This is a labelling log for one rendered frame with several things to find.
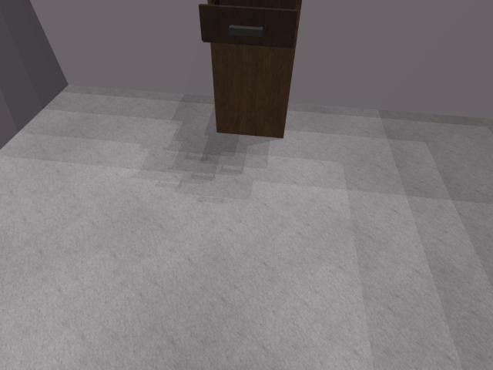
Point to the drawer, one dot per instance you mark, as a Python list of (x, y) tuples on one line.
[(278, 18)]

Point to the cabinet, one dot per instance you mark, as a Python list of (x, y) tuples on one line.
[(252, 86)]

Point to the handle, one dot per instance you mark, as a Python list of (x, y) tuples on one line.
[(246, 30)]

